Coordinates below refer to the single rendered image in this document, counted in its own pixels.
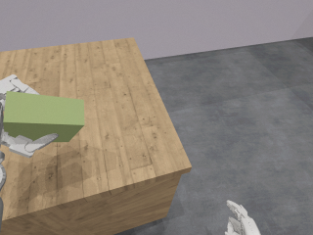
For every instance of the sponge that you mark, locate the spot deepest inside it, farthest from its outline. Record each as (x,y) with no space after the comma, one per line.
(34,116)

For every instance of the table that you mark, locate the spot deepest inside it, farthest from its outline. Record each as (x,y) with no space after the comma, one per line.
(119,171)

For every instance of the robot left hand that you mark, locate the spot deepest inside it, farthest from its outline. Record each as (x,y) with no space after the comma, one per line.
(20,145)

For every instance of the robot right hand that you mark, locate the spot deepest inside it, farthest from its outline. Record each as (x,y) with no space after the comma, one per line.
(244,225)

